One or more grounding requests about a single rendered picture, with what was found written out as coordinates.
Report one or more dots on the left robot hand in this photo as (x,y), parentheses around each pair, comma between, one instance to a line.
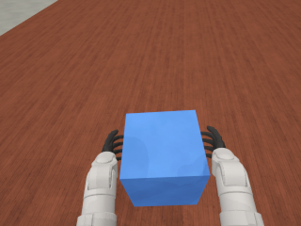
(109,144)

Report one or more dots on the right robot hand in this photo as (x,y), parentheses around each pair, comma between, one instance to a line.
(216,140)

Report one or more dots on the robot left forearm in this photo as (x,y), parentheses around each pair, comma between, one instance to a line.
(100,192)

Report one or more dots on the robot right forearm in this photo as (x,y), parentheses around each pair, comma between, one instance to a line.
(234,191)

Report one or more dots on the carton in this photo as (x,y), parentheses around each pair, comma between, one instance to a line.
(163,160)

